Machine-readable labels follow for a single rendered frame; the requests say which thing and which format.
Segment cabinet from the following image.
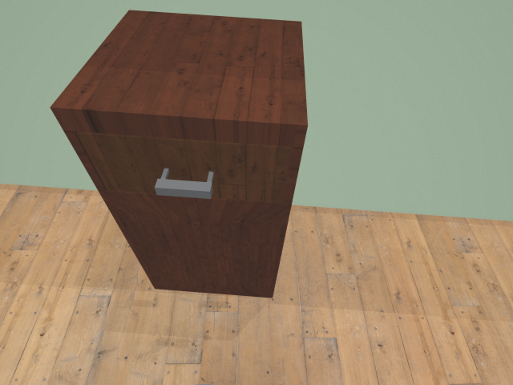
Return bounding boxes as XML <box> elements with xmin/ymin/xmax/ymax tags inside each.
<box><xmin>50</xmin><ymin>10</ymin><xmax>308</xmax><ymax>298</ymax></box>

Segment handle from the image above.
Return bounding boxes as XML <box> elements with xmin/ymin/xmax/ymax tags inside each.
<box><xmin>155</xmin><ymin>168</ymin><xmax>214</xmax><ymax>199</ymax></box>

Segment drawer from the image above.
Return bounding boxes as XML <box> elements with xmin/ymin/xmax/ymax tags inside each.
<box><xmin>77</xmin><ymin>132</ymin><xmax>290</xmax><ymax>203</ymax></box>

